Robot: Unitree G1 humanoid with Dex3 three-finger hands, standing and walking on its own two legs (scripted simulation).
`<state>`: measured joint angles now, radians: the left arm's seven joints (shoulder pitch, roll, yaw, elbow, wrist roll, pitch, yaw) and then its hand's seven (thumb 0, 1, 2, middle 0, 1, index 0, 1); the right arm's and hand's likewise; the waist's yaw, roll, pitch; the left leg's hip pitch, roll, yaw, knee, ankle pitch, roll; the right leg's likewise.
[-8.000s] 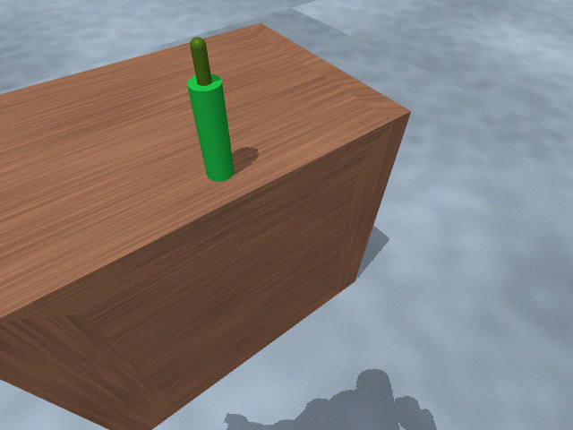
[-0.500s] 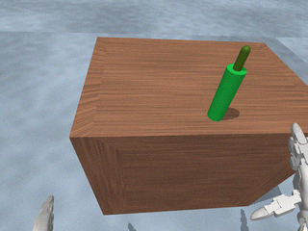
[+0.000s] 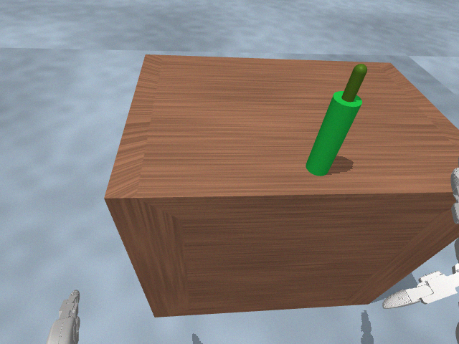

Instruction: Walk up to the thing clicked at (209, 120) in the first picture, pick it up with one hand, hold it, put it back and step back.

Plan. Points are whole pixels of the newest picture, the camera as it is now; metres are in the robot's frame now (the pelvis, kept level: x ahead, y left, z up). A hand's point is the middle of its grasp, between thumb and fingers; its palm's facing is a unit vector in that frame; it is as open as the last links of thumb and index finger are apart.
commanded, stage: rise first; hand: right
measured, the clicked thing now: (336, 124) +0.46 -0.24 +0.15
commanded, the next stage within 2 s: go down in 0.32 s
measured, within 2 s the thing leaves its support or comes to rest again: neither
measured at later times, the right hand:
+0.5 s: hand (431, 228) +0.20 -0.25 +0.19, palm faces +0.41 +0.80 -0.44, open 17.3 cm
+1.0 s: hand out of the picture +0.27 -0.34 +0.21, palm faces +0.39 +0.88 -0.27, open 17.2 cm
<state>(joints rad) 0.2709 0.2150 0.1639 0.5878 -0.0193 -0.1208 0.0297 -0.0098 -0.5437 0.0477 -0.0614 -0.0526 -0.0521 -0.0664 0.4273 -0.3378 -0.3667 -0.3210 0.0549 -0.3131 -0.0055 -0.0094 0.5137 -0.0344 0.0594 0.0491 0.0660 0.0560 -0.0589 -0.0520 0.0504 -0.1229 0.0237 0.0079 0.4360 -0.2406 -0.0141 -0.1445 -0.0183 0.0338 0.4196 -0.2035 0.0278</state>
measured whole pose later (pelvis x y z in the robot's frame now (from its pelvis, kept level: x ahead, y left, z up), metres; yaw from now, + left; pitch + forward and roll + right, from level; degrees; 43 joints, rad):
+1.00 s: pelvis +0.01 +0.00 +0.00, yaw -1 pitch -1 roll +0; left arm 0.21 0.22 0.09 0.70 -0.02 -0.13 0.14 -0.01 -0.51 0.02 -0.05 -0.05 -0.06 -0.03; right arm -0.04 -0.53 -0.62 0.16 0.24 -0.17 0.30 -0.01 0.49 -0.06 0.05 0.05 0.07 0.06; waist -0.03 -0.04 -0.03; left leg -0.17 0.02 0.02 0.45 -0.26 -0.02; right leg -0.20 -0.02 0.04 0.45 -0.23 0.03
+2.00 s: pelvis +0.02 +0.00 -0.01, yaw +0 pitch +4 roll +1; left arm 0.25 0.28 -0.04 0.65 0.00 -0.24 0.24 -0.01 -0.53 0.05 -0.05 -0.04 -0.05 -0.05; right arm -0.48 -0.82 -0.69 0.77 0.23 0.11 0.58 -0.01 0.59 -0.06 0.03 0.06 0.05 0.06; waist 0.00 -0.01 -0.07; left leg -0.30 0.01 0.02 0.50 -0.28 -0.01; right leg -0.35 -0.03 0.05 0.54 -0.27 0.03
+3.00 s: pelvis +0.03 -0.01 -0.01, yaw +0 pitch +8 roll +2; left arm 0.27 0.27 -0.07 0.60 0.00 -0.21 0.24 -0.01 -0.53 0.05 -0.05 -0.04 -0.05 -0.04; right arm -0.57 -0.93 -0.71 0.93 0.21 0.09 0.61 -0.01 0.61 -0.06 0.03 0.06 0.05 0.06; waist 0.02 -0.01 -0.09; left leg -0.36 0.00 0.02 0.53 -0.30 -0.02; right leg -0.43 -0.03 0.05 0.61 -0.31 0.02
